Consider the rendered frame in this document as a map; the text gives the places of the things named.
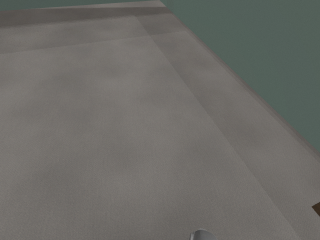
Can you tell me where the robot right thigh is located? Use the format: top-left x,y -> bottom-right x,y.
189,230 -> 218,240

